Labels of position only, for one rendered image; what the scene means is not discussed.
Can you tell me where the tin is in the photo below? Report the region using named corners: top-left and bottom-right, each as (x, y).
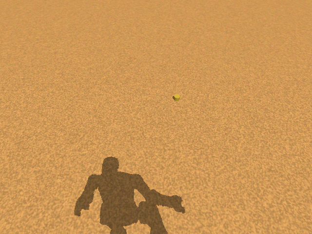
top-left (174, 94), bottom-right (180, 101)

